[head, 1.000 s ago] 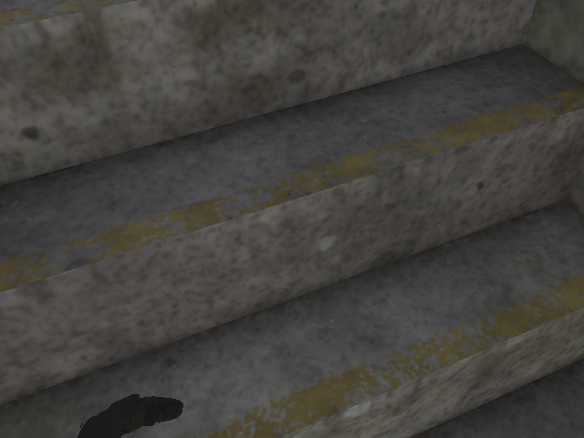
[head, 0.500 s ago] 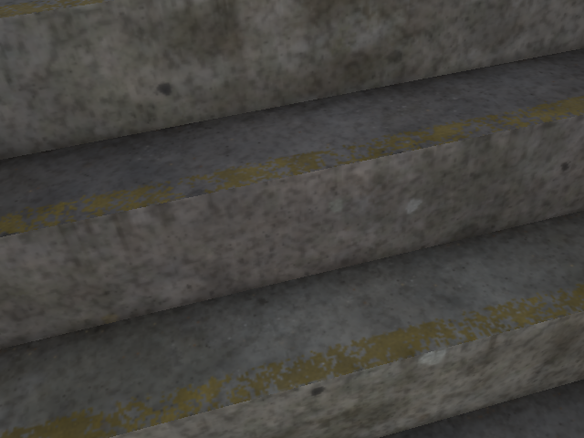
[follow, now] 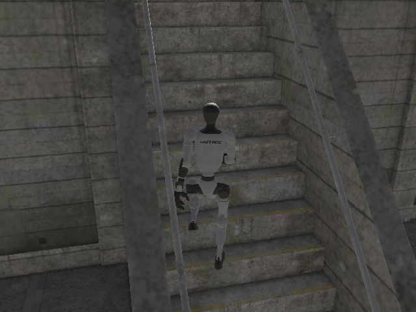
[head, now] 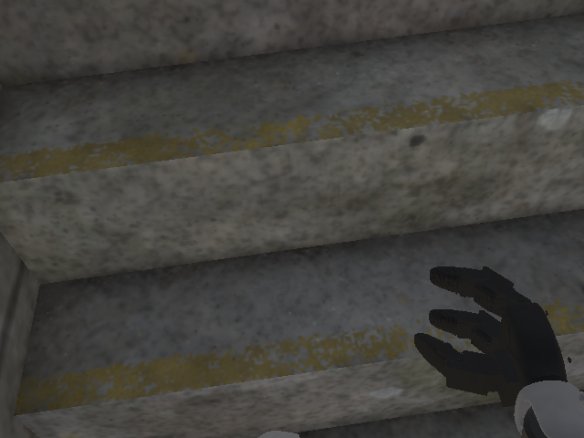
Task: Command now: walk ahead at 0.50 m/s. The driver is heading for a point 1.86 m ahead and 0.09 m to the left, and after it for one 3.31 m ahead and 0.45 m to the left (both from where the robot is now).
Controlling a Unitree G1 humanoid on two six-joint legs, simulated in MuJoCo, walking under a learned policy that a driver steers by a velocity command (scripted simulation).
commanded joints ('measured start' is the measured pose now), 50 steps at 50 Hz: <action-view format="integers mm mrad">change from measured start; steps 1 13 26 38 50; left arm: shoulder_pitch -314 -125 -124 -404 -359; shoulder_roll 454 51 174 232 88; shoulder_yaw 109 33 56 11 22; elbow -220 -364 -303 -336 -429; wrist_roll -23 17 -79 -3 30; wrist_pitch -97 43 74 -63 -72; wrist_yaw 83 75 71 89 34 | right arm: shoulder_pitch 398 177 167 303 431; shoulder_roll -114 -128 -99 -207 -282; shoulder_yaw -3 -66 -38 -88 -123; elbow -19 129 31 129 273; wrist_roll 54 -37 -44 -1 -21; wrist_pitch -5 -2 13 53 -42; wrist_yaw -10 -67 -73 -69 -8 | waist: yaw -305 1 -43 -190 -35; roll -407 42 72 -27 4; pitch -190 -88 -76 -216 -9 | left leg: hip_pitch -176 733 372 41 839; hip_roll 192 511 270 75 447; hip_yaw -239 -559 -71 -25 -585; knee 33 -1678 -1152 109 -1857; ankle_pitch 392 472 167 437 185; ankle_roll -122 189 79 -152 252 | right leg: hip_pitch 198 -683 -151 183 -840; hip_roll -582 34 -56 -440 16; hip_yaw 767 388 97 349 404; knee -194 1161 496 -224 1258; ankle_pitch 303 175 152 124 107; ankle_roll -222 229 130 -164 94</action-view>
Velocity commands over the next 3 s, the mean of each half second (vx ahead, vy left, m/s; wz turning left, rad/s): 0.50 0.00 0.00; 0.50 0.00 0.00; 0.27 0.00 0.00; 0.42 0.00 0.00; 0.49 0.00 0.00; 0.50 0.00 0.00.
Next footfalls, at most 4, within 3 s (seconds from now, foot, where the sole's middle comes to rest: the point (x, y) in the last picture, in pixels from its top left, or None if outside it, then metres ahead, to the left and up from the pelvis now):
0.18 left None -0.07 0.13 -0.77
0.64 right None -0.18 -0.14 -1.01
0.92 left None -0.25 0.04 -1.00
1.22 right None -0.13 -0.24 -1.00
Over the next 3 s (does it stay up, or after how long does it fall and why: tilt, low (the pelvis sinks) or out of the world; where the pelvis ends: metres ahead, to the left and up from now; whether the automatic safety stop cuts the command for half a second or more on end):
stays up -0.39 -0.19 -0.47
